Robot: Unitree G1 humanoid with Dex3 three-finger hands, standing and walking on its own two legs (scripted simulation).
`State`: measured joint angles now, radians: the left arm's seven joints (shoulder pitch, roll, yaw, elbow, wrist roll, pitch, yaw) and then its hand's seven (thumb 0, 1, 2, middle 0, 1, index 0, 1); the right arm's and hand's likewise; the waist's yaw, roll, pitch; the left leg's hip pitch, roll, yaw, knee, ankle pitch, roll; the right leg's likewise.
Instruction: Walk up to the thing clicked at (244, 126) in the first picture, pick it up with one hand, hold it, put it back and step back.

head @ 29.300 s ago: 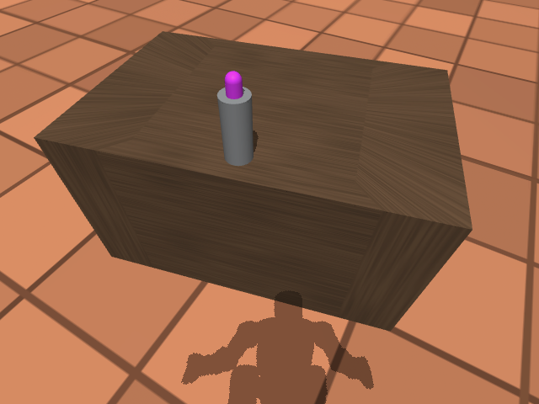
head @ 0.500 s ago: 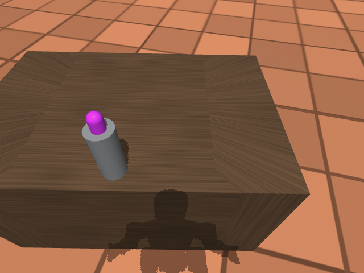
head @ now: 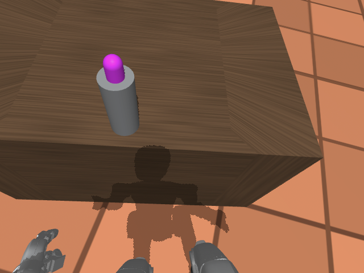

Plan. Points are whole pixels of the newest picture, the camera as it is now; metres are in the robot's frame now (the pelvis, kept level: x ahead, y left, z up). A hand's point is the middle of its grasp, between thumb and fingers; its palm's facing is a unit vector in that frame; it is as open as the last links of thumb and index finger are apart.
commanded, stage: step back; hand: left
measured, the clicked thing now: (119, 96) +0.51 +0.15 +0.01
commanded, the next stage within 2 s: none
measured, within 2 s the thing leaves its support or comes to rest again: neither
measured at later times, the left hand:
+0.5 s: hand out of the picture +0.04 +0.26 -0.13, palm faces -0.07 -0.91 -0.40, open 7.4 cm
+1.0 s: hand out of the picture -0.11 +0.30 -0.15, palm faces -0.06 -0.93 -0.36, open 7.4 cm
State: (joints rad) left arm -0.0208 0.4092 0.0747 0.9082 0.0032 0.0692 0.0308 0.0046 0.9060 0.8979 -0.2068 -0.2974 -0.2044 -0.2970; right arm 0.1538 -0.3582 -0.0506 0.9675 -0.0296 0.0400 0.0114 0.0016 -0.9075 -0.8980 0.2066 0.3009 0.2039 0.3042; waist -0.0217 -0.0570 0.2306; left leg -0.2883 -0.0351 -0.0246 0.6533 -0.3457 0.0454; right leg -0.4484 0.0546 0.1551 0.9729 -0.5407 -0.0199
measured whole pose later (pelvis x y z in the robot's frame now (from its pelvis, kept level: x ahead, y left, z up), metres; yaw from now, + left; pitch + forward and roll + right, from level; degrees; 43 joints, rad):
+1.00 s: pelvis -0.22 +0.03 +0.01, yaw -5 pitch -1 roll -2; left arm 0.18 0.41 0.10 0.81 0.02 0.08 0.00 0.00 0.91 0.90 -0.21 -0.30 -0.20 -0.30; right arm 0.13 -0.35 -0.04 0.83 -0.03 0.01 -0.01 0.00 -0.90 -0.90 0.21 0.30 0.21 0.31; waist 0.02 -0.05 0.18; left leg -0.33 0.04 -0.02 0.55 -0.20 0.01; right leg -0.37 0.08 0.16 1.07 -0.49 0.03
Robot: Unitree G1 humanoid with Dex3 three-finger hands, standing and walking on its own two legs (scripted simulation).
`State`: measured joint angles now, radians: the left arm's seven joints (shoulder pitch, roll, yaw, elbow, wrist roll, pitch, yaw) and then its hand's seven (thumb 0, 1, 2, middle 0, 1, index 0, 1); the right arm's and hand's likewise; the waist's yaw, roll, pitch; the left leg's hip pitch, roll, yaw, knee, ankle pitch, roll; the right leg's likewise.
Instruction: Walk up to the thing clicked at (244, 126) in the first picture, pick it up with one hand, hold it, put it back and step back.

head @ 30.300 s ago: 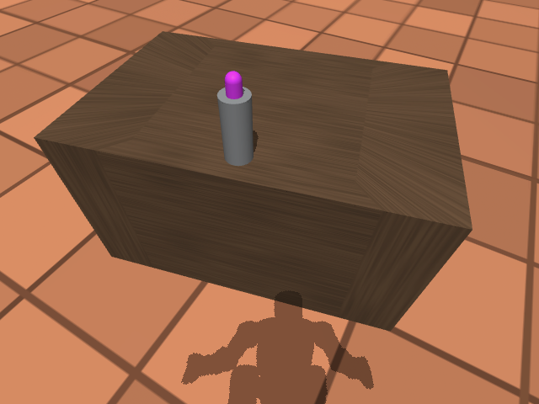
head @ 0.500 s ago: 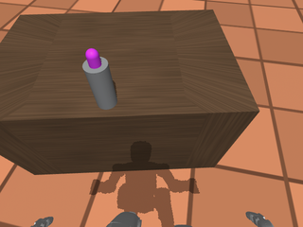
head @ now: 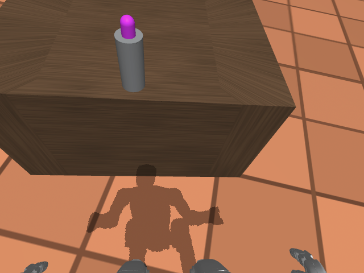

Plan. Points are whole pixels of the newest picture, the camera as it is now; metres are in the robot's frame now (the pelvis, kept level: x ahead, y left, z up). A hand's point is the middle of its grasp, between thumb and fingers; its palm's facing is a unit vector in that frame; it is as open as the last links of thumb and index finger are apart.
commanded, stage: step back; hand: left
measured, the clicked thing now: (130, 54) +0.72 +0.18 +0.00
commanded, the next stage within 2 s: none
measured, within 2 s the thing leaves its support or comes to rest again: neither
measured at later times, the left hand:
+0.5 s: hand out of the picture -0.03 +0.24 -0.15, palm faces +0.06 -0.91 -0.40, open 7.4 cm
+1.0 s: hand out of the picture -0.30 +0.18 -0.14, palm faces +0.01 -0.91 -0.41, open 7.4 cm
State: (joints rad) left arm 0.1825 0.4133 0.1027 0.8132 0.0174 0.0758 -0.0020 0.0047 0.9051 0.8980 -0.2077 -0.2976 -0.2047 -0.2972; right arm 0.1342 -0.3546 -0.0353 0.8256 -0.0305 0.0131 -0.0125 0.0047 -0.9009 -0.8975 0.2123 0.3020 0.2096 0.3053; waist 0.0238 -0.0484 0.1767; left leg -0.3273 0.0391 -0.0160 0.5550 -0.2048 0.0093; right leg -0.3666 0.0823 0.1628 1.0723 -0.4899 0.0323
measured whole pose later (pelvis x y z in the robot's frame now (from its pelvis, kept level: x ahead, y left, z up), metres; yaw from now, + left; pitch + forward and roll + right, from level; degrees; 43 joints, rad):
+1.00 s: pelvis -0.33 -0.09 +0.00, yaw -1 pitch -2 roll +2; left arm 0.26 0.35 0.06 0.91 0.04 0.05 -0.01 0.01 0.90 0.90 -0.21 -0.30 -0.21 -0.30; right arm 0.13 -0.41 -0.05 0.86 -0.02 0.07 -0.01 0.00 -0.91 -0.90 0.21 0.30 0.20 0.30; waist 0.06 0.02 0.11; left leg -0.53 -0.07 -0.13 1.02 -0.45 0.00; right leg -0.24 -0.02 0.04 0.64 -0.36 -0.02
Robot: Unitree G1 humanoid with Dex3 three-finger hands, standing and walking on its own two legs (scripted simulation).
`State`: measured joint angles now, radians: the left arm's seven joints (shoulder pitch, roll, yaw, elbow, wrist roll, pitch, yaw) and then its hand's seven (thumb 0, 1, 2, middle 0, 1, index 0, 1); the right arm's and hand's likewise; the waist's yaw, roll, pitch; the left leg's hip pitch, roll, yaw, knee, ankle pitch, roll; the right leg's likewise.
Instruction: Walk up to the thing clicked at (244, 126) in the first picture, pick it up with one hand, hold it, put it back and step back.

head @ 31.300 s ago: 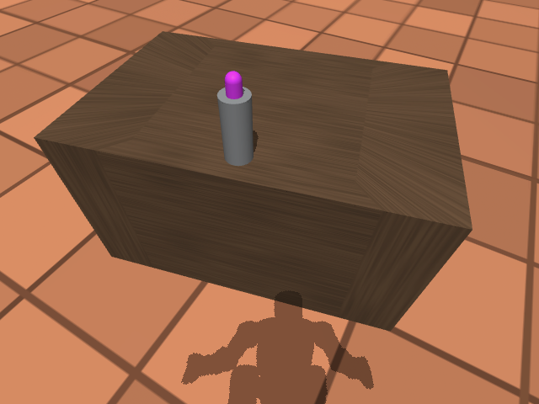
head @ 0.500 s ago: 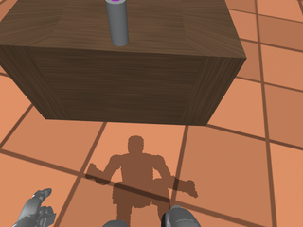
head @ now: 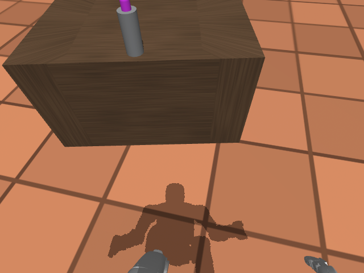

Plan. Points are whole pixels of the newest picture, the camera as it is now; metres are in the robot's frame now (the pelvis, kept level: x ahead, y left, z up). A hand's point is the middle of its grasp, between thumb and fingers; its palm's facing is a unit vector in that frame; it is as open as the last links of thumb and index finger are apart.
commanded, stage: step back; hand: left
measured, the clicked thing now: (129, 26) +1.04 +0.29 +0.01
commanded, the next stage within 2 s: stand in 1.06 s
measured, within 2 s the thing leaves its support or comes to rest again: neither
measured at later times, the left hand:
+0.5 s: hand out of the picture +0.00 +0.26 -0.14, palm faces +0.10 -0.92 -0.39, open 7.4 cm
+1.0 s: hand out of the picture +0.06 +0.30 -0.15, palm faces +0.11 -0.92 -0.38, open 7.4 cm
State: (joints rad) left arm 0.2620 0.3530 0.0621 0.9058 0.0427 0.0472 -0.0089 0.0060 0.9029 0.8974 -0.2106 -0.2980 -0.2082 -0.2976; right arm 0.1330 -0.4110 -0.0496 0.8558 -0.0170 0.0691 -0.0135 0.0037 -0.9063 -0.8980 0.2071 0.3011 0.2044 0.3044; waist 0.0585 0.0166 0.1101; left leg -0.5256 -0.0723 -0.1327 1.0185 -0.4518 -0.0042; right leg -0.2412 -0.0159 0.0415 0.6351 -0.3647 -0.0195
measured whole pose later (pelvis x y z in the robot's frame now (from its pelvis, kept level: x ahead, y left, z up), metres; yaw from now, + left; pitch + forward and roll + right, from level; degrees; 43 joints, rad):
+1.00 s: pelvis +0.01 +0.02 +0.00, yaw +5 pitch -1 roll -1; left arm 0.13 0.39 0.04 1.01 0.01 -0.01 0.00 0.00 0.91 0.90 -0.21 -0.30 -0.20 -0.30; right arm 0.07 -0.33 -0.02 1.02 -0.02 0.00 0.01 0.00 -0.90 -0.90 0.21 0.30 0.21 0.30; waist 0.03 0.00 0.09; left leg -0.32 0.05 0.01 0.63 -0.29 -0.02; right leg -0.20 -0.03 -0.02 0.59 -0.36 0.02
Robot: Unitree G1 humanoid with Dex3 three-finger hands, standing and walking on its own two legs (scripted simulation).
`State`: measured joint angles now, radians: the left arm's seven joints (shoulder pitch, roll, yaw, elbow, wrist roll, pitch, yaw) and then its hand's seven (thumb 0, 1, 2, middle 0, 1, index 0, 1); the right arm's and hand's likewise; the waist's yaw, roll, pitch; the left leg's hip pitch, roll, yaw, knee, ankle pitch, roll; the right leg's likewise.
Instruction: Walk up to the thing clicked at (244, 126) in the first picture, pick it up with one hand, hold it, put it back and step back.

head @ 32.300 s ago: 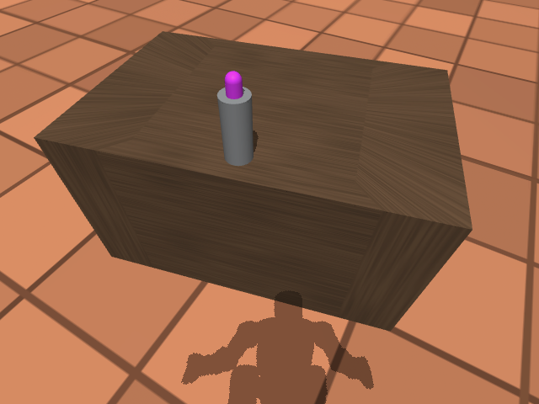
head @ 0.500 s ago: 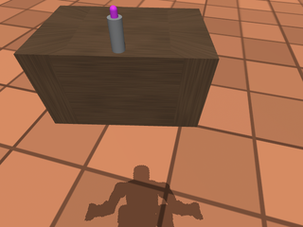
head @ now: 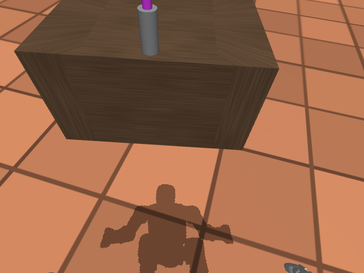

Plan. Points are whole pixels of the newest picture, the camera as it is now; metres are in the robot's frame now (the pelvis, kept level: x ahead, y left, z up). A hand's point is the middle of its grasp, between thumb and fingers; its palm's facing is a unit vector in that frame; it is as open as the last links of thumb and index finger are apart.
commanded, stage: step back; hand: left
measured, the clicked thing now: (148, 24) +1.06 +0.17 +0.01
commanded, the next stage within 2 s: stand in 0.06 s
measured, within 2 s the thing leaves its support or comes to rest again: neither
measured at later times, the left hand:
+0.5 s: hand out of the picture +0.08 +0.24 -0.14, palm faces -0.03 -0.94 -0.33, open 7.4 cm
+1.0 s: hand out of the picture +0.07 +0.25 -0.14, palm faces -0.03 -0.94 -0.34, open 7.4 cm
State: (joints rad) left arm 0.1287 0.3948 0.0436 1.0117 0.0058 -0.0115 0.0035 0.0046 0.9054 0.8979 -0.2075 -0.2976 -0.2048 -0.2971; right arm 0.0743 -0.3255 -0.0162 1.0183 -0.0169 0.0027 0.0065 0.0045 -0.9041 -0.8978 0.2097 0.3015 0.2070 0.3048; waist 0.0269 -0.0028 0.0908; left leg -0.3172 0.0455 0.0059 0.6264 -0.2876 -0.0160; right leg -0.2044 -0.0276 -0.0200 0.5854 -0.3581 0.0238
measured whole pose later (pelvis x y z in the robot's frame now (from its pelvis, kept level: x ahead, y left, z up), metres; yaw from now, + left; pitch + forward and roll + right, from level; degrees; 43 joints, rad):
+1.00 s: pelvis +0.00 -0.01 +0.02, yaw -1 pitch -2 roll +0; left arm 0.12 0.35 0.00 1.13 0.01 -0.01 -0.01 0.00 0.90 0.90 -0.21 -0.30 -0.21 -0.30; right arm 0.10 -0.34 0.00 1.15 -0.01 -0.01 0.02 0.00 -0.91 -0.90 0.21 0.30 0.20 0.30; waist 0.00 0.00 0.05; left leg -0.16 0.04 0.02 0.33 -0.13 -0.03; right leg -0.07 -0.03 -0.01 0.32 -0.22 0.02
